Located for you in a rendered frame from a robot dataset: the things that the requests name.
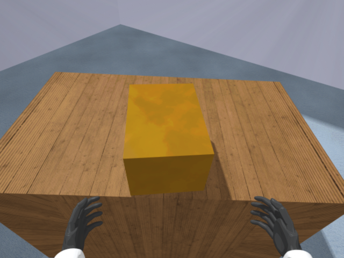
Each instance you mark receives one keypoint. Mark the left robot hand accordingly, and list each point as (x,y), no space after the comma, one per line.
(77,229)

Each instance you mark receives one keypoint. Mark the carton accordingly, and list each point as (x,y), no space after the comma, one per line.
(167,147)

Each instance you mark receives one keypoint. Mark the pedestal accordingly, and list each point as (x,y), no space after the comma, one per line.
(68,144)

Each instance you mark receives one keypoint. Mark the right robot hand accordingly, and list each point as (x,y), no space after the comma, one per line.
(280,226)

